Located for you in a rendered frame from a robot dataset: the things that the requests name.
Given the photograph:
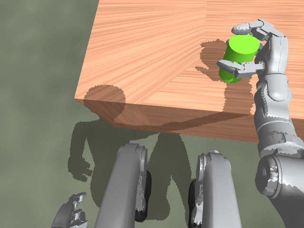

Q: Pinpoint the right robot foot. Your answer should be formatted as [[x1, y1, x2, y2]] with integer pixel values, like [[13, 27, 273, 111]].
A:
[[188, 180, 201, 228]]

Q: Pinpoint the right robot hand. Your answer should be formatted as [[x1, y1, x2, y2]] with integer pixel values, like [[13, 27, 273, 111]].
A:
[[217, 18, 288, 79]]

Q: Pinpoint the can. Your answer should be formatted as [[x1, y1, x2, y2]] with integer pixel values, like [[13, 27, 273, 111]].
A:
[[218, 34, 260, 83]]

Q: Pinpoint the left robot foot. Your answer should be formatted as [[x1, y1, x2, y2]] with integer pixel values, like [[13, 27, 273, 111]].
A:
[[135, 170, 152, 222]]

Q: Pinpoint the left robot hand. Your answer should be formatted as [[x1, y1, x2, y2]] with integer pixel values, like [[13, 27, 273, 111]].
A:
[[51, 192, 88, 228]]

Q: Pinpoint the right robot arm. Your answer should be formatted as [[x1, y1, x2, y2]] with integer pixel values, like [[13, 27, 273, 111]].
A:
[[254, 73, 304, 228]]

